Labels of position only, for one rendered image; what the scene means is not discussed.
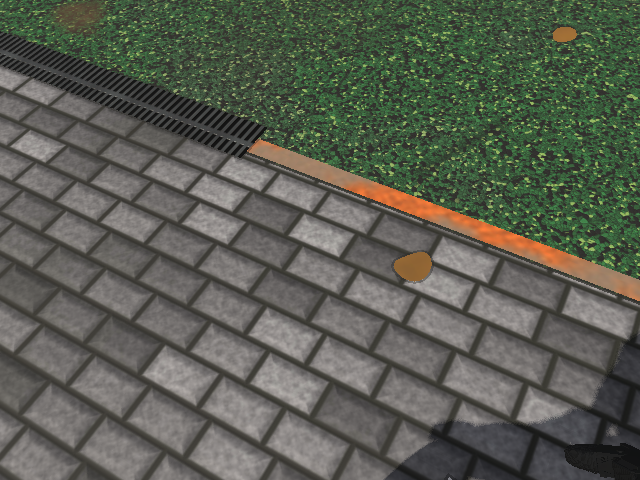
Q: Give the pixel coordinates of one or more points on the robot right hand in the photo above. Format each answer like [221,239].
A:
[619,462]

